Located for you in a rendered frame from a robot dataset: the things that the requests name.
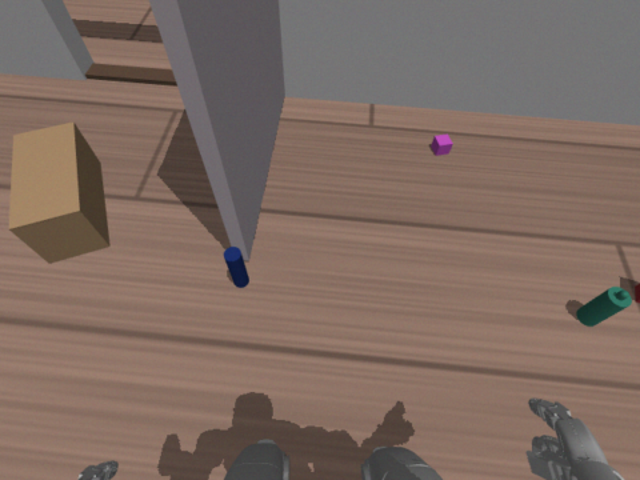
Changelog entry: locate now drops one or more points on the right robot hand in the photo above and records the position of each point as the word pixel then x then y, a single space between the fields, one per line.
pixel 552 458

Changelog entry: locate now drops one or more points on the left robot hand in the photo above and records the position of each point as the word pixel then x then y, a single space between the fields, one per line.
pixel 103 471

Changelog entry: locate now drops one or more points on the right robot arm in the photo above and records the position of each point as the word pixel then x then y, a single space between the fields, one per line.
pixel 594 470

